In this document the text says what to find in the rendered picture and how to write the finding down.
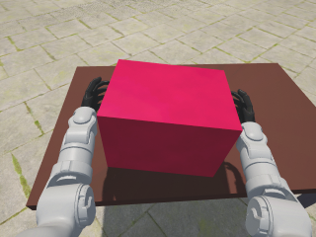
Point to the carton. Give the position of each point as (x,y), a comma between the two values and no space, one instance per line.
(168,118)

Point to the robot left upper arm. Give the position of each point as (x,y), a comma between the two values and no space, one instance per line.
(63,211)

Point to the right robot forearm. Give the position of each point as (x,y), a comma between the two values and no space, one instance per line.
(259,166)

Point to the robot left hand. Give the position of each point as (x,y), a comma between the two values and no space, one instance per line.
(91,98)

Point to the table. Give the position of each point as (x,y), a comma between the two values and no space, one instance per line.
(287,118)

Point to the robot right upper arm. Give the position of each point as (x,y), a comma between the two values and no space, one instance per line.
(277,217)

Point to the left robot forearm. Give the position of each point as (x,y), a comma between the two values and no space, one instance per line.
(76,153)

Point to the robot right hand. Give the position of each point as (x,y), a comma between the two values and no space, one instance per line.
(244,110)

